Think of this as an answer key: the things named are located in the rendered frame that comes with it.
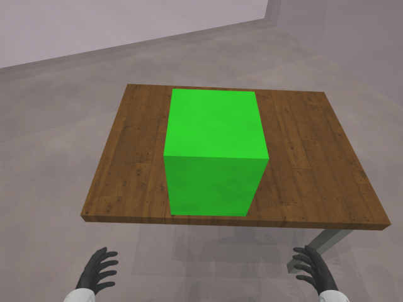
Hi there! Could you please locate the carton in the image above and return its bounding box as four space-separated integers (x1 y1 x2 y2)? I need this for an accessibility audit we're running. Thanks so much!
164 89 269 216

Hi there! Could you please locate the robot right hand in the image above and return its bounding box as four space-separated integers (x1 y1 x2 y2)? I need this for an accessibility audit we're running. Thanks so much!
292 245 338 295

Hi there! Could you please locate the robot left hand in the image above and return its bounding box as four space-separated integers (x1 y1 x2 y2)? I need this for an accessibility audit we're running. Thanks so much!
75 247 118 295

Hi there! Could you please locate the robot left forearm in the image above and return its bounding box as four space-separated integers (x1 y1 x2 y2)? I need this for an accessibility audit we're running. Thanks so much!
64 288 95 302

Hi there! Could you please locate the table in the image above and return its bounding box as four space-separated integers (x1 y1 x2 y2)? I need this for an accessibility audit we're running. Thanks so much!
80 84 391 274

